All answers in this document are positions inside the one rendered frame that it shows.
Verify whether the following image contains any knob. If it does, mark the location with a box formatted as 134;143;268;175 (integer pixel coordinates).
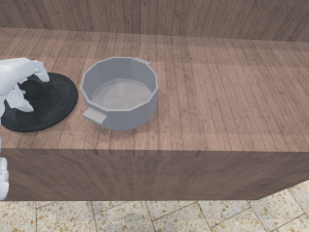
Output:
19;79;43;100

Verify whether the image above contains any table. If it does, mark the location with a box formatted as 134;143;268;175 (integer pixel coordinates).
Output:
0;0;309;202

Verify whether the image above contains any left robot upper arm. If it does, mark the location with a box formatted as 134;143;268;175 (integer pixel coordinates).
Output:
0;158;10;201

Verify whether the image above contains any left robot forearm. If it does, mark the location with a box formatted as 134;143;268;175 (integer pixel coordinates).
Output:
0;68;15;152

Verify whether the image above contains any lid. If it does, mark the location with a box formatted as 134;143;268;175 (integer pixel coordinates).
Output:
0;72;78;133

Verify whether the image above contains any pot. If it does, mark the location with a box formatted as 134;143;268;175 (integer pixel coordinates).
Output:
79;56;158;131

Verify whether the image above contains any robot left hand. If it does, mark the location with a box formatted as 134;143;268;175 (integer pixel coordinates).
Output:
0;57;49;112

